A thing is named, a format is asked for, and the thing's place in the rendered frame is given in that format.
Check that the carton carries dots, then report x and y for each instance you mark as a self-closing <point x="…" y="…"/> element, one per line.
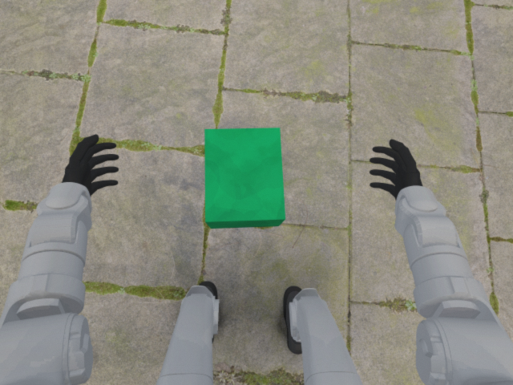
<point x="243" y="178"/>

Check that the right robot forearm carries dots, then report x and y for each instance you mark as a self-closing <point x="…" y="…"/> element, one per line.
<point x="444" y="283"/>

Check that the robot right upper arm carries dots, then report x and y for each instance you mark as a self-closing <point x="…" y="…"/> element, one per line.
<point x="463" y="351"/>

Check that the robot thigh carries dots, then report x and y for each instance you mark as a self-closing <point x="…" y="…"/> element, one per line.
<point x="189" y="357"/>
<point x="326" y="359"/>

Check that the robot left upper arm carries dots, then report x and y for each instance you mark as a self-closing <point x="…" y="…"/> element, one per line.
<point x="50" y="350"/>

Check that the robot left thigh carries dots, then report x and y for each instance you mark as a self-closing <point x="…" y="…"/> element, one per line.
<point x="189" y="357"/>

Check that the left robot hand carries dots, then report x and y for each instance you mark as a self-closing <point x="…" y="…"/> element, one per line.
<point x="80" y="168"/>

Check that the left robot forearm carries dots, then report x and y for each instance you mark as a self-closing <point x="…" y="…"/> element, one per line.
<point x="51" y="273"/>

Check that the robot right thigh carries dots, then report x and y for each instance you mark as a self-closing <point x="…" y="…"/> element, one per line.
<point x="326" y="359"/>

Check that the right robot hand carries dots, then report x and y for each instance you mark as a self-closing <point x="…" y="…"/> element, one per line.
<point x="405" y="171"/>

